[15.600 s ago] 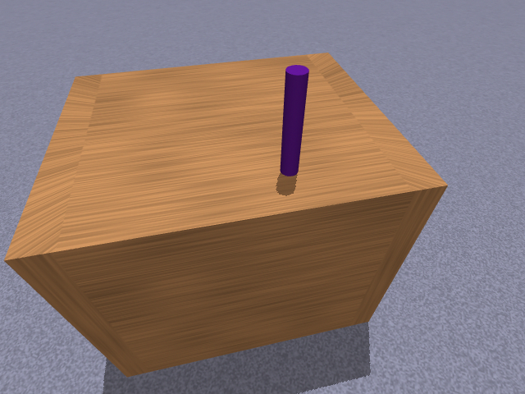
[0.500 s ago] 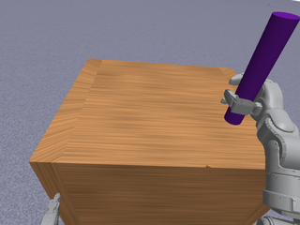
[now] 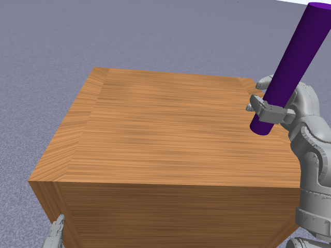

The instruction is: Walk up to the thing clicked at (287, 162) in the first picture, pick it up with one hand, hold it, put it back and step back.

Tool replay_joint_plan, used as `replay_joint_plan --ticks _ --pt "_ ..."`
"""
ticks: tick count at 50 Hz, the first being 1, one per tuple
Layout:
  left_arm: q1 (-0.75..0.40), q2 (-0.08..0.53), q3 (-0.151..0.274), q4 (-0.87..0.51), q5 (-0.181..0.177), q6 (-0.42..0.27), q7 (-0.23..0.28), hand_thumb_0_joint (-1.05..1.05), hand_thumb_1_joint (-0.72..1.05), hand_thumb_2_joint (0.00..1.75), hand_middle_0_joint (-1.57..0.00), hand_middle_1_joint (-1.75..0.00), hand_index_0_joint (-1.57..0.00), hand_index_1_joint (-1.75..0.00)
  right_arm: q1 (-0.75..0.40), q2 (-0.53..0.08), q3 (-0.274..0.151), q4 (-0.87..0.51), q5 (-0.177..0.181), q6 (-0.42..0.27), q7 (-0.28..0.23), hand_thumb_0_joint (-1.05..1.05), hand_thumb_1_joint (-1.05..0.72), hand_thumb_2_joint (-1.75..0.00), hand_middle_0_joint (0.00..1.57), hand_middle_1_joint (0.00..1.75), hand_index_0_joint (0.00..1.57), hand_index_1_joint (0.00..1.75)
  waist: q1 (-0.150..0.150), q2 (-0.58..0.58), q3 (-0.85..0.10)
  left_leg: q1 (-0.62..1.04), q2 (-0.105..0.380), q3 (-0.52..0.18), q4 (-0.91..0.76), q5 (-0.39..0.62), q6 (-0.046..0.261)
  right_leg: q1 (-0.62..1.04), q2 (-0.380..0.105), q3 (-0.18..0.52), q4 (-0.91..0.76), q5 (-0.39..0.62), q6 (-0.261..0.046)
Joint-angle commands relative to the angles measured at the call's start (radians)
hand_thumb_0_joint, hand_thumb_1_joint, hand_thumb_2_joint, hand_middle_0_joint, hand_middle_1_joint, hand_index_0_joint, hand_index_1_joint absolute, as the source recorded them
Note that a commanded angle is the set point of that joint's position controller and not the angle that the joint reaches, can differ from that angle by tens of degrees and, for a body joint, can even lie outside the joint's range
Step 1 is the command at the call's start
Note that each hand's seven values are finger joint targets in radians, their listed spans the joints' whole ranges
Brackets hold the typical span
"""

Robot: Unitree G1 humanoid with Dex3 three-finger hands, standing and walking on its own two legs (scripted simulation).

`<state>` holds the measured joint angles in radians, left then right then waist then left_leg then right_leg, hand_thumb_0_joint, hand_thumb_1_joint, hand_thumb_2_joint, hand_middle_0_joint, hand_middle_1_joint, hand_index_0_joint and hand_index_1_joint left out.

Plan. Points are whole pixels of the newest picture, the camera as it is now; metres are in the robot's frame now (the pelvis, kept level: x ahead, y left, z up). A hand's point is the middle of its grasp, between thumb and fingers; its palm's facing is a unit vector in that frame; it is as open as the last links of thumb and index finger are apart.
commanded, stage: hold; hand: right
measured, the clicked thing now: (284, 81) +0.34 -0.18 +0.33
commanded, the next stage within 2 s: none
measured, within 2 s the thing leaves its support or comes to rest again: neither
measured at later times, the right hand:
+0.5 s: hand (266, 99) +0.34 -0.17 +0.28, palm faces +0.12 +0.99 -0.03, open 5.5 cm
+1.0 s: hand (265, 100) +0.34 -0.17 +0.28, palm faces +0.11 +0.99 -0.03, open 5.5 cm
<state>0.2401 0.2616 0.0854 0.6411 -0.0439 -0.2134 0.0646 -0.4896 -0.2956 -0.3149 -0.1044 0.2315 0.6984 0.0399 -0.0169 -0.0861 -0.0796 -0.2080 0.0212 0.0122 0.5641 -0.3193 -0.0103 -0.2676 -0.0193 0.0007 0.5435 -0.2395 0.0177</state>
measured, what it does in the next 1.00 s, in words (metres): stands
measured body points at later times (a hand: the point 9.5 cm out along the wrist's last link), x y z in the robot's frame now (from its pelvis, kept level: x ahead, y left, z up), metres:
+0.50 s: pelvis +0.00 +0.00 +0.00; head -0.04 +0.04 +0.45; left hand +0.18 +0.26 -0.08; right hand +0.33 -0.22 +0.29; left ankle -0.01 +0.12 -0.73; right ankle +0.03 -0.13 -0.73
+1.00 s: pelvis +0.00 +0.00 +0.00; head -0.05 +0.04 +0.45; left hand +0.18 +0.26 -0.07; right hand +0.33 -0.22 +0.29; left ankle -0.01 +0.12 -0.73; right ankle +0.03 -0.13 -0.73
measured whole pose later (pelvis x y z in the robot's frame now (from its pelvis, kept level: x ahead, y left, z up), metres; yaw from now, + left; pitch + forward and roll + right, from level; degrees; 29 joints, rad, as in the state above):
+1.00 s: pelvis +0.00 +0.00 +0.00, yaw +0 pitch -2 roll +0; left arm 0.23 0.26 0.07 0.66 -0.05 -0.23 0.07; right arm -0.51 -0.30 -0.31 -0.14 0.24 0.78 0.02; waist -0.02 -0.09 -0.08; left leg -0.20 0.02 0.01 0.56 -0.32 -0.01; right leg -0.26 -0.02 0.00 0.54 -0.24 0.02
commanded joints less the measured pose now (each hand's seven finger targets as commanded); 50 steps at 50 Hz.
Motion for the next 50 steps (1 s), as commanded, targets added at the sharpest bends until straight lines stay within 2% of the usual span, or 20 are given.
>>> replay_joint_plan --ticks 1,4,6,7,11,12,14,16,22,24,28,30,33,36,37,39,42,44,48,50 --pt "-0.133 0.083 0.005 -0.148 0.002 -0.058 0.001 0.0 -0.56 0.05 -0.05 -0.05 -0.05 -0.05 -0.563 -0.222 -0.056 -0.313 0.012 -0.087 -0.002 0.0 -0.71 -1.36 1.44 1.47 1.45 1.47 0.001 0.032 -0.218 -0.069 -0.027 0.042 -0.103 0.19 0.006 0.178 0.022 -0.009 -0.06 0.144 -0.027" --pt "-0.156 0.154 0.071 -0.182 0.002 -0.069 0.013 0.0 -0.55 0.05 -0.05 -0.05 -0.05 -0.05 -0.528 -0.255 -0.087 -0.284 0.016 -0.076 -0.008 0.0 -0.69 -1.35 1.43 1.46 1.43 1.46 0.008 0.086 -0.23 -0.053 -0.025 0.043 -0.106 0.198 0.001 0.178 0.024 -0.007 -0.056 0.147 -0.03" --pt "-0.141 0.117 0.033 -0.184 0.002 -0.071 0.012 0.0 -0.56 0.05 -0.05 -0.05 -0.05 -0.06 -0.543 -0.236 -0.077 -0.29 0.019 -0.068 -0.01 0.0 -0.68 -1.34 1.42 1.45 1.43 1.45 0.0 0.093 -0.24 -0.039 -0.02 0.04 -0.099 0.248 -0.005 0.182 0.029 -0.011 -0.041 0.191 -0.034" --pt "-0.137 0.128 0.042 -0.16 -0.001 -0.067 0.016 0.0 -0.56 0.05 -0.05 -0.05 -0.05 -0.05 -0.486 -0.261 -0.109 -0.196 0.017 -0.049 -0.011 0.0 -0.69 -1.35 1.43 1.46 1.44 1.46 0.0 0.082 -0.211 -0.047 -0.017 0.038 -0.1 0.257 -0.006 0.177 0.029 -0.014 -0.041 0.2 -0.035" --pt "-0.14 0.111 0.031 -0.19 0.002 -0.068 0.012 0.0 -0.56 0.05 -0.05 -0.05 -0.05 -0.05 -0.556 -0.226 -0.068 -0.282 0.014 -0.05 -0.011 0.0 -0.7 -1.34 1.42 1.45 1.43 1.45 0.004 0.076 -0.229 -0.047 -0.018 0.039 -0.102 0.238 -0.005 0.179 0.03 -0.013 -0.045 0.18 -0.034" --pt "-0.148 0.114 0.026 -0.182 0.001 -0.071 0.011 0.0 -0.56 0.05 -0.05 -0.05 -0.05 -0.05 -0.52 -0.25 -0.097 -0.247 0.017 -0.043 -0.013 0.0 -0.7 -1.36 1.44 1.47 1.44 1.47 -0.009 0.084 -0.204 -0.043 -0.02 0.041 -0.107 0.214 -0.005 0.156 0.031 -0.013 -0.051 0.157 -0.033" --pt "-0.145 0.083 -0.008 -0.162 -0.001 -0.072 0.004 0.0 -0.56 0.05 -0.05 -0.05 -0.05 -0.05 -0.528 -0.242 -0.078 -0.272 0.014 -0.044 -0.007 0.0 -0.68 -1.36 1.43 1.47 1.44 1.47 -0.009 0.039 -0.193 -0.058 -0.02 0.04 -0.105 0.2 0.0 0.16 0.031 -0.013 -0.056 0.148 -0.031" --pt "-0.144 0.108 0.028 -0.153 0.002 -0.074 0.008 0.0 -0.56 0.05 -0.05 -0.05 -0.05 -0.06 -0.567 -0.26 -0.089 -0.301 0.012 -0.053 -0.009 0.0 -0.69 -1.34 1.42 1.45 1.42 1.45 0.002 0.061 -0.212 -0.061 -0.021 0.037 -0.108 0.183 0.0 0.161 0.03 -0.011 -0.056 0.132 -0.032" --pt "-0.156 0.128 0.041 -0.152 0.001 -0.082 0.013 0.0 -0.56 0.05 -0.05 -0.05 -0.05 -0.05 -0.534 -0.249 -0.089 -0.272 0.021 -0.034 -0.01 0.0 -0.65 -1.34 1.41 1.45 1.42 1.45 0.003 0.073 -0.219 -0.053 -0.017 0.036 -0.107 0.198 -0.005 0.167 0.032 -0.01 -0.051 0.139 -0.034" --pt "-0.165 0.075 -0.013 -0.181 0.001 -0.079 0.007 0.0 -0.56 0.05 -0.05 -0.05 -0.05 -0.05 -0.58 -0.25 -0.089 -0.347 0.023 -0.045 -0.013 0.0 -0.66 -1.33 1.41 1.45 1.42 1.45 -0.016 0.06 -0.25 -0.033 -0.018 0.039 -0.098 0.226 -0.002 0.173 0.032 -0.011 -0.043 0.177 -0.03" --pt "-0.153 0.145 0.047 -0.17 0.001 -0.072 0.017 0.0 -0.56 0.05 -0.05 -0.05 -0.05 -0.06 -0.504 -0.242 -0.089 -0.244 0.02 -0.023 -0.01 0.0 -0.65 -1.35 1.41 1.46 1.42 1.46 0.003 0.099 -0.23 -0.041 -0.019 0.042 -0.101 0.247 -0.007 0.179 0.028 -0.007 -0.046 0.195 -0.034" --pt "-0.149 0.092 0.0 -0.151 -0.001 -0.064 0.009 0.0 -0.56 0.05 -0.05 -0.05 -0.05 -0.06 -0.563 -0.265 -0.094 -0.305 0.015 -0.027 -0.015 0.0 -0.65 -1.34 1.41 1.45 1.42 1.45 -0.012 0.056 -0.228 -0.043 -0.017 0.039 -0.099 0.254 -0.004 0.176 0.032 -0.011 -0.043 0.202 -0.034" --pt "-0.149 0.112 0.022 -0.151 -0.001 -0.061 0.014 0.0 -0.56 0.05 -0.05 -0.05 -0.05 -0.06 -0.527 -0.219 -0.061 -0.27 0.017 -0.019 -0.016 0.0 -0.64 -1.34 1.41 1.45 1.42 1.45 0.001 0.086 -0.22 -0.041 -0.02 0.042 -0.099 0.257 -0.005 0.179 0.029 -0.009 -0.048 0.202 -0.035" --pt "-0.143 0.075 -0.014 -0.15 -0.001 -0.063 0.009 0.0 -0.56 0.05 -0.05 -0.05 -0.05 -0.06 -0.58 -0.246 -0.074 -0.324 0.014 -0.04 -0.016 0.0 -0.66 -1.33 1.4 1.44 1.41 1.44 -0.008 0.055 -0.235 -0.04 -0.021 0.041 -0.095 0.246 0.001 0.183 0.029 -0.009 -0.045 0.202 -0.032" --pt "-0.146 0.116 0.031 -0.152 -0.003 -0.065 0.014 0.0 -0.55 0.05 -0.05 -0.05 -0.05 -0.06 -0.537 -0.247 -0.077 -0.275 0.013 -0.029 -0.014 0.0 -0.66 -1.34 1.41 1.45 1.42 1.45 0.0 0.062 -0.213 -0.05 -0.023 0.043 -0.1 0.226 0.001 0.178 0.027 -0.007 -0.052 0.184 -0.031" --pt "-0.149 0.123 0.031 -0.162 0.0 -0.071 0.013 0.0 -0.55 0.05 -0.05 -0.06 -0.05 -0.06 -0.542 -0.224 -0.056 -0.286 0.015 -0.026 -0.013 0.0 -0.65 -1.32 1.39 1.42 1.4 1.42 0.011 0.062 -0.211 -0.058 -0.022 0.039 -0.104 0.22 -0.002 0.178 0.028 -0.01 -0.053 0.168 -0.032" --pt "-0.143 0.112 0.023 -0.158 -0.001 -0.07 0.01 0.0 -0.56 0.05 -0.05 -0.06 -0.05 -0.06 -0.557 -0.258 -0.09 -0.311 0.017 -0.029 -0.019 0.0 -0.67 -1.33 1.4 1.44 1.41 1.44 0.001 0.057 -0.219 -0.054 -0.023 0.043 -0.105 0.205 0.001 0.178 0.028 -0.008 -0.053 0.16 -0.03" --pt "-0.144 0.139 0.052 -0.157 0.0 -0.072 0.013 0.0 -0.55 0.05 -0.05 -0.06 -0.05 -0.05 -0.503 -0.219 -0.07 -0.247 0.021 -0.017 -0.018 0.0 -0.66 -1.33 1.4 1.44 1.41 1.44 0.012 0.081 -0.2 -0.06 -0.025 0.044 -0.108 0.205 -0.002 0.175 0.026 -0.008 -0.056 0.152 -0.033" --pt "-0.161 0.096 0.009 -0.144 -0.001 -0.069 0.005 0.0 -0.55 0.05 -0.05 -0.05 -0.05 -0.05 -0.539 -0.225 -0.068 -0.278 0.018 -0.023 -0.021 0.0 -0.63 -1.34 1.41 1.45 1.42 1.45 -0.012 0.044 -0.199 -0.058 -0.028 0.05 -0.104 0.187 0.005 0.164 0.021 -0.003 -0.064 0.147 -0.027" --pt "-0.166 0.13 0.041 -0.162 0.001 -0.078 0.011 0.0 -0.55 0.05 -0.05 -0.05 -0.05 -0.05 -0.541 -0.253 -0.093 -0.269 0.019 -0.029 -0.027 0.0 -0.65 -1.35 1.42 1.46 1.43 1.46 -0.005 0.063 -0.206 -0.054 -0.03 0.049 -0.107 0.173 0.005 0.164 0.021 -0.002 -0.064 0.131 -0.028"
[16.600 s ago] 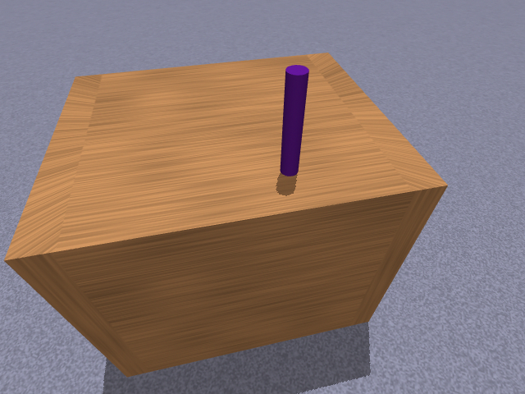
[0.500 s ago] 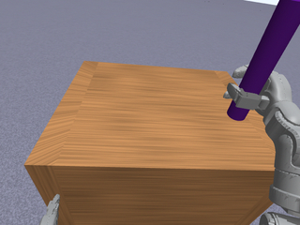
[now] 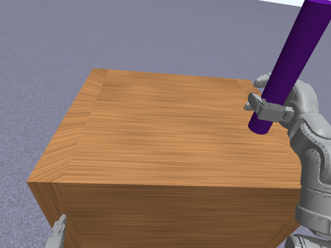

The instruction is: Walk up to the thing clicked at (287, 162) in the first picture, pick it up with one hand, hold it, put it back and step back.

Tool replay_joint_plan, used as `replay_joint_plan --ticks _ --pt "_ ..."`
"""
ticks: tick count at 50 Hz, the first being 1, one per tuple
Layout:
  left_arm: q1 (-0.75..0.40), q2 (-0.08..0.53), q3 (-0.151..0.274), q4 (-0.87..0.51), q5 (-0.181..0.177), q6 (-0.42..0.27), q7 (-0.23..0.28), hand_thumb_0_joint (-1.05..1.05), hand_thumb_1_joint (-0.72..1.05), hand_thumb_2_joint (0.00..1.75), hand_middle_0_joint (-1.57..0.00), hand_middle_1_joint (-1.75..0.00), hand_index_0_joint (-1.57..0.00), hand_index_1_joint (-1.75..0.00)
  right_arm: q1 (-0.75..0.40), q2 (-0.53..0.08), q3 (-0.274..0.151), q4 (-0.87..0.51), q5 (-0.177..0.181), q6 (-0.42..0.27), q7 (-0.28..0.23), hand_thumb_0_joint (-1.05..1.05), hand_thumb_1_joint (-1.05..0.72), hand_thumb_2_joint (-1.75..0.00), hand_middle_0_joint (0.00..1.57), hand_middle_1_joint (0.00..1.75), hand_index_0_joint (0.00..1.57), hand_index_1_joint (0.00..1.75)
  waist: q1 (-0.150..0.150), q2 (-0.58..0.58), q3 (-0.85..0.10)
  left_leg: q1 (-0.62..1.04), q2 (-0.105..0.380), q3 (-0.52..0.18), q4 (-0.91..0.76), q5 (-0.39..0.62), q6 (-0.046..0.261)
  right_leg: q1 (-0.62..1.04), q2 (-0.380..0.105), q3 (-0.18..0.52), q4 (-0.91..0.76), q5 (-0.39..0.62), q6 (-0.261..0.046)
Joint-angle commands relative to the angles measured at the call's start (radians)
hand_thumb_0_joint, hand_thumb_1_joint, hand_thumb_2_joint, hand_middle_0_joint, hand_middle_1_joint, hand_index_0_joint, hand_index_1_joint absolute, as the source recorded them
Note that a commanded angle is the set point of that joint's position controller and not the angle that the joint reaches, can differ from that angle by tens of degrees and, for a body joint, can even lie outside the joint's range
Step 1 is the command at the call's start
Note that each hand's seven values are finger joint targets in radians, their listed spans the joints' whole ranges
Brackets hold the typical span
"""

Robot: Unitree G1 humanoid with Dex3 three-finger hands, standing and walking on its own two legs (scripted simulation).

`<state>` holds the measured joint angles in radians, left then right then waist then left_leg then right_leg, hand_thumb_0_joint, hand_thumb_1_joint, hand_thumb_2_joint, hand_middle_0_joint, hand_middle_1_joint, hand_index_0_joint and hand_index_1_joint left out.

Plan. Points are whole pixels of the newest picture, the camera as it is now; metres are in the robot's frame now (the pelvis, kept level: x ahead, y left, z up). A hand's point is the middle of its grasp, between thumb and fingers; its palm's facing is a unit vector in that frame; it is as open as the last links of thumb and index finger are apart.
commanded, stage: hold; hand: right
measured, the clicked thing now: (282, 78) +0.34 -0.18 +0.33
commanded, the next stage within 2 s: crouch in 1.22 s
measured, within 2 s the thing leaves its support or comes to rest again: neither
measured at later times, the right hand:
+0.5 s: hand (264, 100) +0.34 -0.16 +0.29, palm faces +0.11 +0.99 -0.03, open 5.5 cm
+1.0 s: hand (262, 99) +0.34 -0.16 +0.29, palm faces +0.12 +0.99 -0.03, open 5.5 cm
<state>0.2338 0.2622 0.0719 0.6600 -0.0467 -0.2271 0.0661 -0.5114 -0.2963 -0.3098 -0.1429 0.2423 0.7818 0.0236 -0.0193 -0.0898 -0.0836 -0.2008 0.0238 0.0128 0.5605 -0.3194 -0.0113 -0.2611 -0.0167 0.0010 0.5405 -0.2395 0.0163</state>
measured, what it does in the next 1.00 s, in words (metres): stands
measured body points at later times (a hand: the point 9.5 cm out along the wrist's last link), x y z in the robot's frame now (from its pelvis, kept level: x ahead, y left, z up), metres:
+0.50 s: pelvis +0.00 +0.00 +0.00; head -0.05 +0.04 +0.45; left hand +0.18 +0.26 -0.07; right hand +0.33 -0.22 +0.29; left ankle -0.01 +0.12 -0.73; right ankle +0.03 -0.13 -0.73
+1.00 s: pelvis +0.00 +0.00 +0.00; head -0.04 +0.04 +0.45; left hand +0.18 +0.26 -0.08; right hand +0.33 -0.21 +0.29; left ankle -0.01 +0.12 -0.73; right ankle +0.03 -0.13 -0.73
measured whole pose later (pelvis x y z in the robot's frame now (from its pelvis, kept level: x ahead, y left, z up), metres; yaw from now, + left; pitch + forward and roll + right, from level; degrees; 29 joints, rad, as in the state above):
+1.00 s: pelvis +0.00 +0.00 +0.00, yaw +0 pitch -2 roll +0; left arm 0.23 0.26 0.07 0.67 -0.05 -0.23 0.08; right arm -0.52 -0.29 -0.30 -0.16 0.24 0.77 0.01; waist -0.02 -0.09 -0.08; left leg -0.20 0.02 0.01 0.56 -0.32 -0.01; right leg -0.26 -0.02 0.00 0.54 -0.24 0.02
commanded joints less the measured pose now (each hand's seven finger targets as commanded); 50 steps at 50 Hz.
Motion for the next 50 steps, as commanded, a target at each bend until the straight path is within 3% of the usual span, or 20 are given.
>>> replay_joint_plan --ticks 1,6,8,9,11,14,17,20,25,27,29,34,36,38,39,41,42,46,48,50 --pt "-0.138 0.108 0.039 -0.154 0.005 -0.059 0.008 0.0 -0.56 0.05 -0.05 -0.05 -0.05 -0.06 -0.539 -0.228 -0.071 -0.253 0.008 -0.116 -0.009 0.0 -0.65 -1.34 1.41 1.45 1.42 1.45 0.007 0.07 -0.208 -0.066 -0.031 0.046 -0.103 0.18 0.005 0.163 0.019 -0.004 -0.061 0.135 -0.028" --pt "-0.159 0.094 0.014 -0.163 0.005 -0.069 0.012 0.0 -0.55 0.05 -0.05 -0.05 -0.05 -0.05 -0.527 -0.228 -0.071 -0.219 0.004 -0.114 -0.01 0.0 -0.63 -1.34 1.41 1.45 1.42 1.45 -0.004 0.055 -0.202 -0.059 -0.026 0.041 -0.104 0.187 0.003 0.159 0.025 -0.009 -0.054 0.142 -0.029" --pt "-0.152 0.119 0.046 -0.167 0.005 -0.069 0.017 0.0 -0.55 0.05 -0.05 -0.05 -0.05 -0.05 -0.542 -0.219 -0.063 -0.25 0.007 -0.115 -0.01 0.0 -0.63 -1.32 1.39 1.43 1.4 1.43 0.009 0.075 -0.224 -0.053 -0.023 0.037 -0.104 0.215 -0.003 0.172 0.027 -0.011 -0.048 0.158 -0.032" --pt "-0.15 0.118 0.034 -0.181 0.007 -0.068 0.017 0.0 -0.56 0.05 -0.05 -0.05 -0.05 -0.06 -0.496 -0.242 -0.091 -0.177 -0.001 -0.11 -0.011 0.0 -0.64 -1.34 1.4 1.44 1.41 1.44 0.004 0.105 -0.225 -0.046 -0.021 0.035 -0.106 0.231 -0.007 0.164 0.029 -0.016 -0.043 0.172 -0.034" --pt "-0.146 0.119 0.037 -0.187 0.008 -0.062 0.015 0.0 -0.55 0.05 -0.05 -0.05 -0.05 -0.05 -0.56 -0.25 -0.088 -0.283 0.005 -0.122 -0.011 0.0 -0.63 -1.34 1.41 1.45 1.42 1.45 -0.001 0.067 -0.246 -0.035 -0.022 0.038 -0.101 0.235 -0.001 0.182 0.028 -0.011 -0.047 0.183 -0.031" --pt "-0.138 0.11 0.04 -0.147 0.003 -0.056 0.014 0.0 -0.56 0.05 -0.05 -0.05 -0.05 -0.06 -0.467 -0.221 -0.08 -0.177 0.006 -0.108 -0.01 0.0 -0.62 -1.33 1.39 1.44 1.4 1.44 0.0 0.094 -0.176 -0.054 -0.025 0.041 -0.109 0.212 -0.003 0.148 0.026 -0.012 -0.056 0.157 -0.032" --pt "-0.152 0.095 0.021 -0.18 0.005 -0.057 0.013 0.0 -0.55 0.05 -0.05 -0.05 -0.05 -0.05 -0.582 -0.277 -0.097 -0.297 0.001 -0.131 -0.012 0.0 -0.63 -1.33 1.4 1.44 1.41 1.44 0.0 0.058 -0.219 -0.051 -0.023 0.034 -0.109 0.189 0.002 0.164 0.028 -0.015 -0.053 0.138 -0.03" --pt "-0.147 0.132 0.059 -0.181 0.0 -0.058 0.014 0.0 -0.55 0.05 -0.05 -0.05 -0.05 -0.05 -0.484 -0.222 -0.08 -0.229 0.016 -0.114 -0.006 0.0 -0.61 -1.32 1.38 1.43 1.39 1.43 0.008 0.083 -0.191 -0.062 -0.027 0.038 -0.107 0.209 -0.001 0.165 0.024 -0.013 -0.053 0.156 -0.03" --pt "-0.135 0.07 0.004 -0.137 0.001 -0.05 0.005 0.0 -0.55 0.05 -0.05 -0.05 -0.05 -0.06 -0.543 -0.231 -0.067 -0.278 0.005 -0.108 -0.003 0.0 -0.6 -1.33 1.38 1.43 1.4 1.43 -0.003 0.041 -0.221 -0.052 -0.029 0.041 -0.102 0.227 0.005 0.181 0.022 -0.007 -0.055 0.185 -0.027" --pt "-0.148 0.118 0.046 -0.174 0.002 -0.056 0.013 0.0 -0.55 0.05 -0.05 -0.05 -0.05 -0.06 -0.528 -0.209 -0.055 -0.271 0.008 -0.103 -0.004 0.0 -0.62 -1.32 1.38 1.42 1.39 1.42 0.01 0.076 -0.224 -0.052 -0.028 0.041 -0.102 0.237 0.0 0.189 0.022 -0.008 -0.051 0.189 -0.029" --pt "-0.157 0.132 0.053 -0.165 0.005 -0.054 0.013 0.0 -0.56 0.05 -0.05 -0.05 -0.05 -0.06 -0.504 -0.247 -0.092 -0.222 0.004 -0.094 -0.007 0.0 -0.61 -1.33 1.38 1.44 1.4 1.44 -0.001 0.092 -0.212 -0.041 -0.024 0.042 -0.106 0.243 -0.005 0.166 0.027 -0.008 -0.048 0.188 -0.032" --pt "-0.146 0.109 0.046 -0.148 0.004 -0.055 0.012 0.0 -0.55 0.05 -0.05 -0.06 -0.05 -0.05 -0.542 -0.216 -0.058 -0.251 0.006 -0.108 -0.011 0.0 -0.63 -1.32 1.39 1.43 1.4 1.43 0.01 0.076 -0.191 -0.065 -0.027 0.04 -0.116 0.175 0.002 0.166 0.024 -0.008 -0.063 0.122 -0.03" --pt "-0.16 0.141 0.067 -0.19 0.006 -0.067 0.016 0.0 -0.55 0.05 -0.05 -0.05 -0.05 -0.05 -0.517 -0.249 -0.095 -0.219 0.006 -0.112 -0.012 0.0 -0.61 -1.33 1.39 1.44 1.4 1.44 0.003 0.101 -0.208 -0.052 -0.029 0.045 -0.112 0.187 0.0 0.169 0.022 -0.006 -0.06 0.135 -0.03" --pt "-0.149 0.086 0.015 -0.152 0.005 -0.059 0.009 0.0 -0.55 0.05 -0.05 -0.06 -0.05 -0.05 -0.522 -0.24 -0.086 -0.24 0.005 -0.117 -0.013 0.0 -0.61 -1.32 1.38 1.43 1.4 1.43 -0.007 0.079 -0.186 -0.055 -0.025 0.039 -0.113 0.184 0.0 0.147 0.026 -0.012 -0.058 0.132 -0.03" --pt "-0.145 0.1 0.038 -0.153 0.004 -0.058 0.014 0.0 -0.55 0.05 -0.05 -0.05 -0.05 -0.05 -0.514 -0.22 -0.071 -0.219 0.005 -0.114 -0.01 0.0 -0.58 -1.33 1.39 1.44 1.4 1.44 0.002 0.071 -0.189 -0.062 -0.026 0.04 -0.11 0.187 0.001 0.155 0.024 -0.012 -0.059 0.134 -0.031" --pt "-0.16 0.08 0.009 -0.16 0.004 -0.059 0.01 0.0 -0.55 0.05 -0.05 -0.05 -0.05 -0.05 -0.553 -0.232 -0.071 -0.286 0.007 -0.125 -0.013 0.0 -0.61 -1.33 1.4 1.45 1.41 1.45 -0.006 0.045 -0.219 -0.044 -0.023 0.034 -0.109 0.203 0.002 0.162 0.028 -0.014 -0.055 0.149 -0.029" --pt "-0.17 0.127 0.056 -0.179 0.005 -0.064 0.016 0.0 -0.55 0.04 -0.05 -0.05 -0.05 -0.05 -0.548 -0.246 -0.085 -0.277 0.006 -0.124 -0.013 0.0 -0.62 -1.33 1.4 1.44 1.41 1.44 0.003 0.059 -0.235 -0.049 -0.026 0.037 -0.106 0.2 0.002 0.177 0.024 -0.012 -0.053 0.149 -0.028" --pt "-0.167 0.132 0.057 -0.18 0.005 -0.068 0.017 0.0 -0.55 0.05 -0.05 -0.06 -0.05 -0.06 -0.532 -0.212 -0.056 -0.276 0.008 -0.122 -0.01 0.0 -0.61 -1.34 1.39 1.44 1.41 1.44 0.011 0.075 -0.227 -0.054 -0.028 0.04 -0.106 0.209 0.001 0.185 0.021 -0.009 -0.055 0.157 -0.027" --pt "-0.154 0.095 0.022 -0.17 0.003 -0.063 0.015 0.0 -0.55 0.05 -0.05 -0.06 -0.05 -0.06 -0.534 -0.223 -0.069 -0.265 0.006 -0.119 -0.012 0.0 -0.62 -1.33 1.39 1.44 1.41 1.44 0.001 0.075 -0.227 -0.049 -0.029 0.041 -0.105 0.214 0.002 0.182 0.022 -0.009 -0.051 0.164 -0.028" --pt "-0.144 0.114 0.045 -0.151 0.003 -0.059 0.02 0.0 -0.55 0.05 -0.05 -0.06 -0.05 -0.06 -0.531 -0.213 -0.061 -0.218 0.008 -0.107 -0.013 0.0 -0.61 -1.33 1.39 1.44 1.4 1.44 0.014 0.085 -0.208 -0.06 -0.028 0.04 -0.106 0.226 -0.001 0.184 0.021 -0.01 -0.05 0.175 -0.029"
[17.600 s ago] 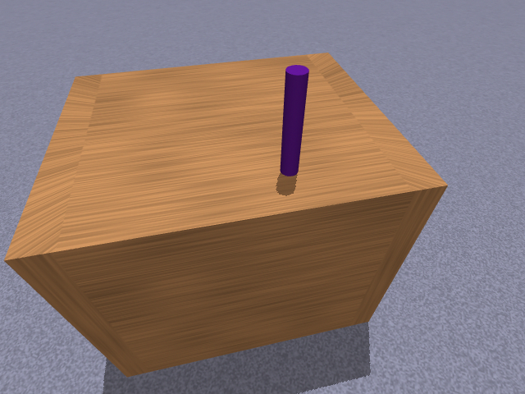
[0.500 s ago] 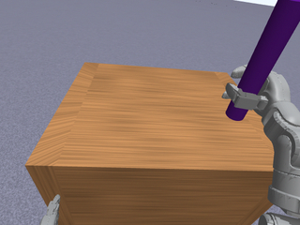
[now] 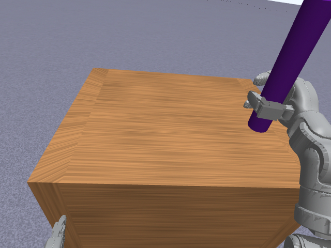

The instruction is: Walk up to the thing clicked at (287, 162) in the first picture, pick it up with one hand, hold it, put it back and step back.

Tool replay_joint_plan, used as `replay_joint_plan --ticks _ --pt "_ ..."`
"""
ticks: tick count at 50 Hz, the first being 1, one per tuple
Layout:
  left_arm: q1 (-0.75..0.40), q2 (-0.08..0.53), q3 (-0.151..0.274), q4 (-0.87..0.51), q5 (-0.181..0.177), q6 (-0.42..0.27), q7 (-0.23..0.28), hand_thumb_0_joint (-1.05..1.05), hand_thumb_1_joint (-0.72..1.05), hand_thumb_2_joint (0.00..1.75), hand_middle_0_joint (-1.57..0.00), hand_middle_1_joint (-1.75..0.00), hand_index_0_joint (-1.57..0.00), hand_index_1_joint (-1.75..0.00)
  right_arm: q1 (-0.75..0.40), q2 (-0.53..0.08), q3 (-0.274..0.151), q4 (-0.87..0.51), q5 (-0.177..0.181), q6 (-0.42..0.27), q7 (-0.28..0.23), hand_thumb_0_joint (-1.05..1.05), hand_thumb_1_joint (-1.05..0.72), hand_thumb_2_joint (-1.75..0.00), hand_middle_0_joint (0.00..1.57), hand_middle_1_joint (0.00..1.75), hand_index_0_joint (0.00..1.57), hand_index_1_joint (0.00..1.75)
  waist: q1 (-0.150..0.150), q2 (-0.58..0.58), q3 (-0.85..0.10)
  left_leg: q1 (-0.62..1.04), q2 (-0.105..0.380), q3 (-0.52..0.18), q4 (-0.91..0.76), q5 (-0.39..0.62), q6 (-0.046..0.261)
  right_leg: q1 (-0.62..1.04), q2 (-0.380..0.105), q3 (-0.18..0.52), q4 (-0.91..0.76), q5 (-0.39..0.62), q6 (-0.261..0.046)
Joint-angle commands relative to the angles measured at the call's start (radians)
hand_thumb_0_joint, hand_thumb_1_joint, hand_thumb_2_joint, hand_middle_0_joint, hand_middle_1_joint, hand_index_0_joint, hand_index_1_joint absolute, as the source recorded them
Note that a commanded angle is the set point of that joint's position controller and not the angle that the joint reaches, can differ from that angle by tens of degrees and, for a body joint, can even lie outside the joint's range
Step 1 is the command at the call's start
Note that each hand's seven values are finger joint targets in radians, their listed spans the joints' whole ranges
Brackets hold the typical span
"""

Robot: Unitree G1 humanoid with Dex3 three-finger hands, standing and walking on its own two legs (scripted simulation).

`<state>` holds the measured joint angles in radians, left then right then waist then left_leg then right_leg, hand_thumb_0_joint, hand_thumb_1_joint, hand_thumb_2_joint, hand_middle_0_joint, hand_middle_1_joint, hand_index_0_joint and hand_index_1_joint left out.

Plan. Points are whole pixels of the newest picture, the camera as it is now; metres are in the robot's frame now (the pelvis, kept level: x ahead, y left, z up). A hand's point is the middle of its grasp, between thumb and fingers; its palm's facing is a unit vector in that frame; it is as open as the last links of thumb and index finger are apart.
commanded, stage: hold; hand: right
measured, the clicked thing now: (282, 76) +0.34 -0.18 +0.34
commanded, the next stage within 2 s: crouch in 0.22 s
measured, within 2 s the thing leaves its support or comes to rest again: neither
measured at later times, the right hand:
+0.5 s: hand (260, 103) +0.35 -0.16 +0.27, palm faces +0.11 +0.99 -0.02, open 5.5 cm
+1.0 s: hand (241, 116) +0.42 -0.18 +0.19, palm faces +0.16 +0.99 +0.00, open 5.5 cm
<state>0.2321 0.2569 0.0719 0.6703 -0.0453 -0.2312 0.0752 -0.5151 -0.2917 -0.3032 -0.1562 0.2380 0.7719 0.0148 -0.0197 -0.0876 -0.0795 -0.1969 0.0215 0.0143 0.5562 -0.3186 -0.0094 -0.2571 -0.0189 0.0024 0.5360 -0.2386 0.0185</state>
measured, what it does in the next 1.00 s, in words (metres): stands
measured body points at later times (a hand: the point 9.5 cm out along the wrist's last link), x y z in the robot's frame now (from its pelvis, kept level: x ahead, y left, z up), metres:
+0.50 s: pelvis +0.00 +0.00 +0.00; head -0.05 +0.04 +0.45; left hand +0.17 +0.26 -0.07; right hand +0.33 -0.22 +0.28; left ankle -0.01 +0.12 -0.73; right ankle +0.03 -0.13 -0.73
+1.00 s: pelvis +0.00 +0.00 +0.00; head -0.01 +0.01 +0.45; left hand +0.15 +0.26 -0.08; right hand +0.40 -0.23 +0.19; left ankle -0.01 +0.12 -0.73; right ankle +0.03 -0.13 -0.73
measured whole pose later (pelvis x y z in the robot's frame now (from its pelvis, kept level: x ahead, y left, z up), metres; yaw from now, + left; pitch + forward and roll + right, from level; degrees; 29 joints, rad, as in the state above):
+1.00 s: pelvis +0.00 +0.00 +0.00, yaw +2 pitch +1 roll +0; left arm 0.23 0.23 0.05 0.66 -0.02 -0.26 0.10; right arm -0.62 -0.30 -0.29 0.43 0.15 0.34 -0.01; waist 0.03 -0.04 -0.05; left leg -0.29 0.01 -0.01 0.58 -0.31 -0.01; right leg -0.34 -0.04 -0.02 0.57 -0.24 0.02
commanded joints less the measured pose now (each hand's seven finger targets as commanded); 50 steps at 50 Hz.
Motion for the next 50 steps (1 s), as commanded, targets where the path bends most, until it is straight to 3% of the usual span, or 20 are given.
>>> replay_joint_plan --ticks 1,4,8,12,15,16,18,20,24,27,30,32,35,36,37,38,43,45,46,50 --pt "-0.168 0.15 0.067 -0.193 0.003 -0.058 0.014 0.0 -0.55 0.05 -0.05 -0.05 -0.05 -0.06 -0.51 -0.242 -0.088 -0.198 0.008 -0.096 -0.004 0.0 -0.61 -1.33 1.38 1.43 1.4 1.43 0.007 0.088 -0.218 -0.054 -0.026 0.04 -0.102 0.234 -0.004 0.181 0.024 -0.01 -0.047 0.184 -0.031" --pt "-0.138 0.099 0.021 -0.15 0.005 -0.048 0.004 0.0 -0.55 0.05 -0.05 -0.06 -0.05 -0.06 -0.534 -0.26 -0.1 -0.209 0.004 -0.095 -0.004 0.0 -0.6 -1.34 1.39 1.44 1.4 1.44 -0.007 0.065 -0.206 -0.05 -0.025 0.041 -0.102 0.227 0.0 0.158 0.027 -0.011 -0.05 0.177 -0.03" --pt "-0.142 0.126 0.052 -0.176 0.002 -0.055 0.003 0.0 -0.54 0.04 -0.05 -0.06 -0.06 -0.05 -0.538 -0.232 -0.08 -0.234 0.013 -0.096 0.0 0.0 -0.6 -1.32 1.39 1.44 1.4 1.44 0.003 0.077 -0.226 -0.049 -0.026 0.04 -0.101 0.234 -0.001 0.18 0.023 -0.012 -0.05 0.184 -0.031" --pt "-0.143 0.092 0.025 -0.153 0.002 -0.049 -0.001 0.0 -0.56 0.05 -0.05 -0.05 -0.05 -0.06 -0.536 -0.215 -0.062 -0.244 0.007 -0.094 -0.001 0.0 -0.59 -1.33 1.38 1.44 1.4 1.44 0.001 0.065 -0.221 -0.045 -0.024 0.039 -0.104 0.237 -0.001 0.171 0.025 -0.011 -0.051 0.186 -0.032" --pt "-0.175 0.148 0.061 -0.204 0.003 -0.052 0.004 0.0 -0.55 0.05 -0.05 -0.05 -0.05 -0.06 -0.541 -0.242 -0.079 -0.221 0.006 -0.089 -0.006 0.0 -0.61 -1.34 1.39 1.45 1.41 1.45 0.003 0.084 -0.23 -0.044 -0.023 0.037 -0.104 0.241 -0.002 0.179 0.025 -0.012 -0.049 0.189 -0.032" --pt "-0.162 0.131 0.045 -0.183 0.004 -0.047 0.004 0.0 -0.53 0.04 -0.06 -0.07 -0.07 -0.06 -0.532 -0.244 -0.08 -0.206 0.002 -0.091 -0.007 0.0 -0.53 -1.41 1.39 1.5 1.42 1.5 0.001 0.068 -0.216 -0.045 -0.024 0.039 -0.105 0.236 0.0 0.174 0.025 -0.012 -0.052 0.185 -0.03" --pt "-0.15 0.103 0.026 -0.174 0.001 -0.048 0.001 0.0 -0.54 0.05 -0.05 -0.05 -0.05 -0.05 -0.503 -0.217 -0.067 -0.203 0.007 -0.095 0.001 0.0 -0.66 -1.33 1.42 1.45 1.43 1.45 -0.002 0.068 -0.2 -0.049 -0.026 0.042 -0.108 0.206 0.001 0.171 0.022 -0.012 -0.058 0.16 -0.03" --pt "-0.147 0.153 0.077 -0.182 0.004 -0.051 0.007 0.0 -0.54 0.05 -0.05 -0.05 -0.05 -0.05 -0.511 -0.238 -0.082 -0.179 0.007 -0.099 0.0 0.0 -0.68 -1.33 1.43 1.45 1.44 1.45 0.014 0.09 -0.209 -0.05 -0.025 0.04 -0.109 0.219 -0.004 0.172 0.025 -0.013 -0.055 0.161 -0.034" --pt "-0.099 0.086 0.029 -0.129 0.004 -0.049 0.005 0.0 -0.54 0.05 -0.05 -0.05 -0.05 -0.05 -0.518 -0.217 -0.067 -0.129 0.002 -0.121 -0.003 0.0 -0.63 -1.33 1.42 1.45 1.43 1.45 0.021 0.09 -0.149 -0.082 -0.024 0.032 -0.121 0.17 -0.005 0.146 0.026 -0.014 -0.064 0.102 -0.038" --pt "-0.141 0.142 0.069 -0.179 0.013 -0.069 0.016 0.0 -0.54 0.05 -0.05 -0.05 -0.05 -0.05 -0.513 -0.216 -0.065 -0.049 -0.01 -0.145 -0.007 0.0 -0.62 -1.31 1.41 1.43 1.42 1.43 0.033 0.121 -0.152 -0.091 -0.021 0.027 -0.12 0.183 -0.011 0.146 0.024 -0.014 -0.059 0.102 -0.04" --pt "-0.119 0.07 0.014 -0.077 0.017 -0.07 0.014 0.0 -0.54 0.05 -0.05 -0.05 -0.05 -0.05 -0.554 -0.232 -0.059 0.01 -0.027 -0.206 -0.007 0.0 -0.6 -1.31 1.4 1.43 1.41 1.43 0.02 0.082 -0.121 -0.119 -0.013 0.011 -0.121 0.13 -0.009 0.1 0.026 -0.012 -0.058 0.052 -0.04" --pt "-0.164 0.126 0.063 -0.156 0.022 -0.091 0.028 0.0 -0.54 0.04 -0.05 -0.05 -0.06 -0.05 -0.617 -0.233 -0.055 0.04 -0.032 -0.252 -0.01 0.0 -0.6 -1.32 1.41 1.45 1.42 1.45 0.043 0.12 -0.22 -0.094 -0.015 0.011 -0.102 0.187 -0.012 0.141 0.021 -0.01 -0.041 0.098 -0.042" --pt "-0.108 0.081 0.012 -0.104 0.025 -0.096 0.023 0.0 -0.54 0.05 -0.05 -0.05 -0.06 -0.05 -0.686 -0.258 -0.042 0.035 -0.047 -0.329 -0.017 0.0 -0.62 -1.33 1.42 1.45 1.43 1.45 0.029 0.035 -0.277 -0.102 -0.017 0.014 -0.071 0.233 -0.002 0.172 0.016 -0.01 -0.021 0.15 -0.031" --pt "-0.146 0.076 0.009 -0.14 0.023 -0.1 0.027 0.0 -0.53 0.05 -0.05 -0.06 -0.06 -0.05 -0.651 -0.227 -0.027 0.1 -0.048 -0.352 -0.016 0.0 -0.65 -1.32 1.43 1.44 1.43 1.44 0.03 0.057 -0.28 -0.091 -0.017 0.014 -0.069 0.244 -0.004 0.164 0.017 -0.012 -0.013 0.161 -0.032" --pt "-0.154 0.118 0.053 -0.149 0.024 -0.107 0.036 0.0 -0.53 0.05 -0.06 -0.06 -0.06 -0.05 -0.665 -0.257 -0.049 0.105 -0.05 -0.376 -0.02 0.0 -0.65 -1.33 1.43 1.44 1.43 1.44 0.033 0.07 -0.3 -0.088 -0.017 0.014 -0.066 0.248 -0.005 0.167 0.014 -0.01 -0.011 0.163 -0.033" --pt "-0.157 0.124 0.047 -0.158 0.027 -0.108 0.037 0.0 -0.54 0.05 -0.06 -0.06 -0.06 -0.05 -0.652 -0.27 -0.06 0.142 -0.052 -0.395 -0.024 0.0 -0.64 -1.32 1.42 1.44 1.43 1.44 0.03 0.07 -0.326 -0.084 -0.016 0.013 -0.064 0.261 -0.006 0.17 0.014 -0.013 -0.009 0.175 -0.032" --pt "-0.133 0.097 0.022 -0.201 0.029 -0.097 0.038 0.0 -0.53 0.05 -0.06 -0.06 -0.06 -0.05 -0.686 -0.258 -0.039 0.206 -0.063 -0.492 -0.033 0.0 -0.62 -1.35 1.43 1.46 1.44 1.46 0.041 0.058 -0.328 -0.081 -0.026 0.018 -0.06 0.277 -0.001 0.163 0.006 -0.011 -0.006 0.196 -0.029" --pt "-0.108 0.086 0.02 -0.164 0.026 -0.083 0.038 0.0 -0.53 0.05 -0.06 -0.06 -0.06 -0.05 -0.677 -0.293 -0.063 0.251 -0.068 -0.522 -0.035 0.0 -0.62 -1.34 1.42 1.45 1.43 1.45 0.038 0.037 -0.293 -0.101 -0.025 0.014 -0.062 0.265 0.002 0.148 0.005 -0.013 -0.011 0.185 -0.028" --pt "-0.1 0.095 0.032 -0.151 0.029 -0.081 0.037 0.0 -0.53 0.04 -0.06 -0.06 -0.06 -0.05 -0.659 -0.259 -0.039 0.316 -0.07 -0.533 -0.029 0.0 -0.61 -1.34 1.41 1.45 1.42 1.45 0.052 0.039 -0.274 -0.121 -0.026 0.012 -0.066 0.252 0.002 0.14 0.004 -0.016 -0.013 0.168 -0.029" --pt "-0.118 0.09 0.023 -0.2 0.032 -0.079 0.034 0.0 -0.53 0.04 -0.06 -0.06 -0.06 -0.05 -0.712 -0.308 -0.066 0.313 -0.08 -0.6 -0.029 0.0 -0.58 -1.3 1.37 1.41 1.38 1.41 0.046 0.063 -0.289 -0.101 -0.029 0.008 -0.068 0.223 0.002 0.119 0.004 -0.019 -0.021 0.128 -0.03"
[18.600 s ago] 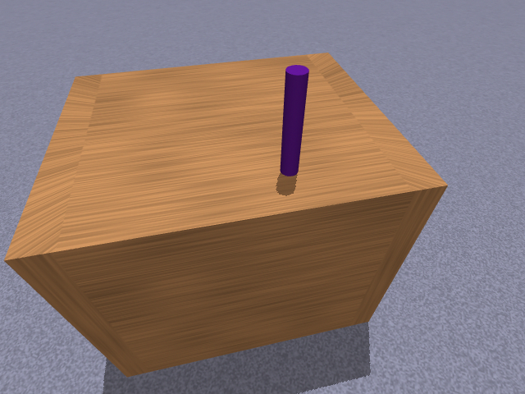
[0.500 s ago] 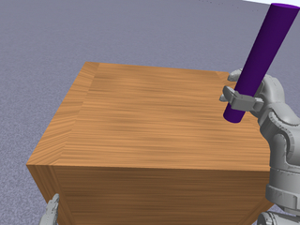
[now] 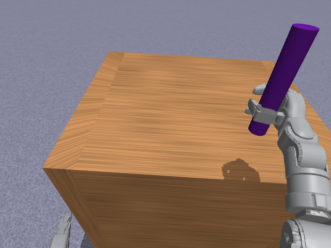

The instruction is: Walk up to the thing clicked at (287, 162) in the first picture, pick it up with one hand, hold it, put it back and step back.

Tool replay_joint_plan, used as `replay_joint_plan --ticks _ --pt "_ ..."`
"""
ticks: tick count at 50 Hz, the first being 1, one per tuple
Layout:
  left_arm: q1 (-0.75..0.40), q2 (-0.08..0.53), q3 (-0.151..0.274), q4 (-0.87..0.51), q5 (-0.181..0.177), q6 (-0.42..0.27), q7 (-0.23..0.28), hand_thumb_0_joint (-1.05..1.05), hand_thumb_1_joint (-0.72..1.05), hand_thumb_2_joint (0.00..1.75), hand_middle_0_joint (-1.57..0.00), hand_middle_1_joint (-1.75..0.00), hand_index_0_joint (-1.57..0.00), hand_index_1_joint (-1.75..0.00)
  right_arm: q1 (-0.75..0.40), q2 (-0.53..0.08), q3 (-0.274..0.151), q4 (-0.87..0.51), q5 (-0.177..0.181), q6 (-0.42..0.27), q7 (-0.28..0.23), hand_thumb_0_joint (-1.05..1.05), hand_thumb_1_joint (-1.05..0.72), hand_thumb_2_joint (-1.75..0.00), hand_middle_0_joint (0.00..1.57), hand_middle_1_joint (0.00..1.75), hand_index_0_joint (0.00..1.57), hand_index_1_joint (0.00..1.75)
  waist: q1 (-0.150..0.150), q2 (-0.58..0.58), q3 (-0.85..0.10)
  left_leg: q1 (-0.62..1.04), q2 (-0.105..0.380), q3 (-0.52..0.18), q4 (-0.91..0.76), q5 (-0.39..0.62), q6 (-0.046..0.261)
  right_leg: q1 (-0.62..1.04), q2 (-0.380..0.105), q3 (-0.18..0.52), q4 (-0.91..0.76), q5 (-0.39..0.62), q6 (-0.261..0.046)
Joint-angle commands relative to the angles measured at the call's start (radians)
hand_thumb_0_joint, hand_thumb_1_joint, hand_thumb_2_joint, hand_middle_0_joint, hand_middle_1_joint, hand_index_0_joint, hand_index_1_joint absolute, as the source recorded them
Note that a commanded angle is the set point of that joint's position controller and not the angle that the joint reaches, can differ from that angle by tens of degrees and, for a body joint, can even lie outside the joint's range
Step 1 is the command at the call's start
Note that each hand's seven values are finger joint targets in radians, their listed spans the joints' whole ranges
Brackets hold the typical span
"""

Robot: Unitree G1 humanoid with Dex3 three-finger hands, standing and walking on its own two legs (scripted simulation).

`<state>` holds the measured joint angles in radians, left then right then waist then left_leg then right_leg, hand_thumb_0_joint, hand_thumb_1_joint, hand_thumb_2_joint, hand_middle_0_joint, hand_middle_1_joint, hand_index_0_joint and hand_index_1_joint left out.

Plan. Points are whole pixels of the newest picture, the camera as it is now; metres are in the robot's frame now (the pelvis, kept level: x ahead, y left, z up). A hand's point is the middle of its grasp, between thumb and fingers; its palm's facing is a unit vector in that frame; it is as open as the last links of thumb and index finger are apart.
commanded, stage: crouch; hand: right
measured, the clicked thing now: (276, 88) +0.42 -0.20 +0.24
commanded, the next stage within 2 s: lower in 0.60 s
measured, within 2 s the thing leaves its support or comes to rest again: rests again in 1.50 s
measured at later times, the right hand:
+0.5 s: hand (256, 109) +0.45 -0.20 +0.16, palm faces +0.18 +0.98 +0.00, open 5.5 cm
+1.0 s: hand (251, 120) +0.46 -0.20 +0.11, palm faces +0.18 +0.98 +0.01, open 5.5 cm
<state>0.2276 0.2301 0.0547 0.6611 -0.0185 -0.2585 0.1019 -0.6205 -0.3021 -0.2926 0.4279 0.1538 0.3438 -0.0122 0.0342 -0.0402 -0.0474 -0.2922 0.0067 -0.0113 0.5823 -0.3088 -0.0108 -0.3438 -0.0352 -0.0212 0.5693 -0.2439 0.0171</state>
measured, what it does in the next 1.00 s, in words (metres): stands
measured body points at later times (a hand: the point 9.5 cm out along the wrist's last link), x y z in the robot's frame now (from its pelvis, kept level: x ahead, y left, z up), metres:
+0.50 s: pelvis +0.01 +0.00 +0.00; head +0.03 +0.00 +0.45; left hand +0.16 +0.26 -0.07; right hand +0.44 -0.25 +0.16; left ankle +0.00 +0.13 -0.73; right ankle +0.03 -0.13 -0.73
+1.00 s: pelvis +0.01 -0.01 -0.01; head +0.05 -0.01 +0.44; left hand +0.15 +0.26 -0.08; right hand +0.45 -0.26 +0.11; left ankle +0.00 +0.13 -0.73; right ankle +0.03 -0.13 -0.73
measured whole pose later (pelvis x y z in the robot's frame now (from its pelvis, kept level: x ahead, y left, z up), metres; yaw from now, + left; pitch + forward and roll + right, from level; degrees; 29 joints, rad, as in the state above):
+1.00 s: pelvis +0.01 -0.01 -0.01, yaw +1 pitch +8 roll +1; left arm 0.24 0.23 0.05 0.52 -0.02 -0.13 0.06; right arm -0.70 -0.36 -0.34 0.88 0.12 -0.11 0.04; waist 0.09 0.00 -0.07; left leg -0.45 0.00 -0.02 0.63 -0.32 -0.02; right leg -0.51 -0.04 -0.03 0.65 -0.28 0.01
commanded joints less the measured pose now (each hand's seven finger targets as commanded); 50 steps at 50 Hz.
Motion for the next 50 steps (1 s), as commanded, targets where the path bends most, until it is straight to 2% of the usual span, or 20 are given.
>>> replay_joint_plan --ticks 1,4,6,8,11,14,15,23,25,29,31,33,35,39,42,44,46,48,49,50 --pt "-0.081 0.105 0.03 -0.174 0.006 -0.049 0.004 0.0 -0.53 0.04 -0.06 -0.06 -0.06 -0.05 -0.589 -0.272 -0.061 -0.231 0.005 -0.182 0.004 0.0 -0.58 -1.3 1.37 1.41 1.38 1.41 0.004 0.005 -0.321 -0.014 -0.017 0.033 -0.093 0.222 0.004 0.215 0.018 0.005 -0.054 0.141 -0.028" --pt "-0.048 0.146 0.066 -0.199 0.006 -0.045 0.002 0.0 -0.53 0.04 -0.06 -0.06 -0.06 -0.05 -0.565 -0.274 -0.064 -0.173 0.003 -0.21 0.011 0.0 -0.57 -1.29 1.36 1.4 1.37 1.4 0.016 0.018 -0.339 -0.025 -0.02 0.036 -0.082 0.268 0.003 0.234 0.014 0.007 -0.046 0.193 -0.028" --pt "-0.036 0.086 0.018 -0.164 0.004 -0.033 -0.01 0.0 -0.53 0.04 -0.06 -0.06 -0.06 -0.05 -0.62 -0.295 -0.065 -0.191 -0.003 -0.24 0.013 0.0 -0.59 -1.27 1.35 1.37 1.35 1.37 0.005 -0.033 -0.335 -0.036 -0.017 0.03 -0.082 0.264 0.006 0.23 0.017 0.002 -0.041 0.199 -0.026" --pt "-0.068 0.144 0.073 -0.188 0.004 -0.039 -0.007 0.0 -0.53 0.04 -0.06 -0.06 -0.06 -0.05 -0.584 -0.276 -0.062 -0.139 0.003 -0.252 0.019 0.0 -0.59 -1.28 1.36 1.39 1.36 1.39 0.013 -0.011 -0.324 -0.036 -0.019 0.033 -0.086 0.251 0.005 0.211 0.015 0.005 -0.048 0.181 -0.027" --pt "-0.082 0.084 0.01 -0.217 0.004 -0.034 -0.018 0.0 -0.54 0.04 -0.06 -0.05 -0.06 -0.05 -0.653 -0.274 -0.044 -0.164 -0.004 -0.296 0.025 0.0 -0.61 -1.3 1.37 1.4 1.38 1.4 0.013 -0.028 -0.387 -0.025 -0.021 0.031 -0.072 0.294 0.008 0.236 0.012 0.008 -0.032 0.24 -0.026" --pt "-0.078 0.186 0.093 -0.234 0.006 -0.02 -0.003 0.0 -0.54 0.04 -0.06 -0.05 -0.06 -0.05 -0.628 -0.32 -0.075 -0.11 -0.002 -0.318 0.021 0.0 -0.64 -1.29 1.38 1.39 1.38 1.39 0.026 0.016 -0.449 -0.016 -0.023 0.032 -0.061 0.355 0.002 0.276 0.011 0.01 -0.014 0.307 -0.03" --pt "-0.057 0.162 0.072 -0.211 0.007 -0.015 -0.006 0.0 -0.54 0.04 -0.06 -0.05 -0.06 -0.05 -0.61 -0.297 -0.064 -0.083 -0.004 -0.322 0.025 0.0 -0.63 -1.3 1.38 1.4 1.38 1.4 0.024 0.009 -0.415 -0.03 -0.024 0.035 -0.062 0.354 0.002 0.263 0.011 0.011 -0.013 0.316 -0.03" --pt "-0.06 0.089 0.015 -0.211 0.004 0.016 -0.025 0.0 -0.53 0.04 -0.06 -0.05 -0.06 -0.05 -0.604 -0.3 -0.064 -0.01 -0.011 -0.386 0.029 0.0 -0.63 -1.32 1.39 1.42 1.4 1.42 0.018 -0.025 -0.374 -0.028 -0.023 0.027 -0.069 0.296 0.005 0.188 0.017 0.001 -0.027 0.217 -0.028" --pt "-0.055 0.142 0.067 -0.233 0.005 0.024 -0.02 0.0 -0.53 0.04 -0.06 -0.05 -0.06 -0.05 -0.651 -0.337 -0.079 -0.044 -0.009 -0.408 0.028 0.0 -0.63 -1.33 1.41 1.44 1.42 1.44 0.032 -0.037 -0.414 -0.031 -0.023 0.026 -0.064 0.323 0.006 0.217 0.016 0.001 -0.017 0.254 -0.028" --pt "-0.05 0.097 0.03 -0.238 0.002 0.037 -0.027 0.0 -0.54 0.04 -0.06 -0.05 -0.06 -0.05 -0.678 -0.331 -0.072 -0.039 -0.011 -0.438 0.032 0.0 -0.63 -1.32 1.39 1.42 1.4 1.42 0.029 -0.057 -0.425 -0.035 -0.022 0.022 -0.057 0.339 0.006 0.217 0.018 -0.002 -0.004 0.271 -0.03" --pt "-0.066 0.177 0.094 -0.27 0.002 0.039 -0.016 0.0 -0.53 0.04 -0.06 -0.05 -0.06 -0.05 -0.649 -0.346 -0.086 0.022 -0.008 -0.442 0.033 0.0 -0.64 -1.3 1.39 1.41 1.4 1.41 0.043 0.006 -0.439 -0.026 -0.023 0.024 -0.054 0.348 0.0 0.217 0.018 0.001 -0.002 0.261 -0.034" --pt "-0.047 0.098 0.023 -0.246 0.003 0.044 -0.025 0.0 -0.54 0.04 -0.06 -0.05 -0.06 -0.05 -0.681 -0.313 -0.054 0.007 -0.012 -0.455 0.037 0.0 -0.64 -1.31 1.39 1.41 1.39 1.41 0.041 -0.044 -0.401 -0.055 -0.022 0.022 -0.054 0.316 0.005 0.196 0.018 -0.001 -0.003 0.232 -0.03" --pt "-0.022 0.088 0.016 -0.229 0.0 0.053 -0.025 0.0 -0.54 0.04 -0.06 -0.05 -0.06 -0.05 -0.656 -0.323 -0.07 0.06 -0.011 -0.463 0.043 0.0 -0.61 -1.29 1.38 1.4 1.38 1.4 0.042 -0.025 -0.395 -0.064 -0.024 0.023 -0.057 0.299 0.005 0.178 0.017 0.003 -0.004 0.213 -0.033" --pt "-0.037 0.182 0.093 -0.256 0.003 0.061 -0.018 0.0 -0.55 0.05 -0.06 -0.05 -0.05 -0.05 -0.582 -0.308 -0.072 0.169 -0.011 -0.469 0.047 0.0 -0.61 -1.3 1.37 1.4 1.38 1.4 0.056 0.025 -0.378 -0.082 -0.023 0.021 -0.047 0.313 -0.001 0.164 0.019 0.0 0.005 0.212 -0.036" --pt "-0.038 0.104 0.024 -0.277 0.001 0.069 -0.035 0.0 -0.55 0.05 -0.06 -0.05 -0.05 -0.05 -0.626 -0.315 -0.077 0.141 -0.015 -0.514 0.053 0.0 -0.61 -1.28 1.36 1.39 1.37 1.39 0.04 0.008 -0.403 -0.08 -0.027 0.026 -0.034 0.325 0.004 0.149 0.012 0.006 0.022 0.257 -0.032" --pt "-0.033 0.129 0.056 -0.277 0.001 0.072 -0.032 0.0 -0.54 0.05 -0.06 -0.05 -0.05 -0.05 -0.633 -0.336 -0.089 0.153 -0.015 -0.531 0.055 0.0 -0.6 -1.28 1.35 1.38 1.36 1.38 0.043 0.005 -0.416 -0.069 -0.024 0.018 -0.02 0.344 0.0 0.132 0.017 0.0 0.038 0.259 -0.035" --pt "-0.048 0.11 0.03 -0.285 0.002 0.076 -0.039 0.0 -0.54 0.05 -0.06 -0.05 -0.05 -0.05 -0.605 -0.294 -0.065 0.181 -0.014 -0.548 0.065 0.0 -0.61 -1.29 1.37 1.4 1.37 1.4 0.05 -0.01 -0.402 -0.091 -0.023 0.013 -0.016 0.315 0.001 0.107 0.019 -0.002 0.04 0.221 -0.037" --pt "-0.081 0.149 0.063 -0.339 0.005 0.072 -0.029 0.0 -0.55 0.06 -0.06 -0.05 -0.05 -0.05 -0.674 -0.346 -0.087 0.12 -0.021 -0.577 0.056 0.0 -0.62 -1.3 1.38 1.41 1.39 1.41 0.058 -0.028 -0.486 -0.085 -0.024 0.011 -0.006 0.315 0.002 0.145 0.016 0.001 0.053 0.222 -0.035" --pt "-0.029 0.141 0.055 -0.307 0.008 0.074 -0.03 0.0 -0.55 0.05 -0.05 -0.05 -0.05 -0.05 -0.626 -0.3 -0.063 0.181 -0.02 -0.577 0.059 0.0 -0.63 -1.32 1.4 1.43 1.41 1.43 0.068 -0.012 -0.451 -0.109 -0.031 0.02 -0.002 0.306 0.004 0.14 0.011 0.004 0.052 0.219 -0.032" --pt "0.001 0.129 0.044 -0.276 0.009 0.081 -0.034 0.0 -0.54 0.05 -0.06 -0.05 -0.05 -0.05 -0.626 -0.331 -0.081 0.14 -0.019 -0.591 0.057 0.0 -0.66 -1.33 1.42 1.44 1.42 1.44 0.05 -0.05 -0.436 -0.114 -0.028 0.016 -0.002 0.293 0.007 0.124 0.014 0.004 0.053 0.208 -0.031"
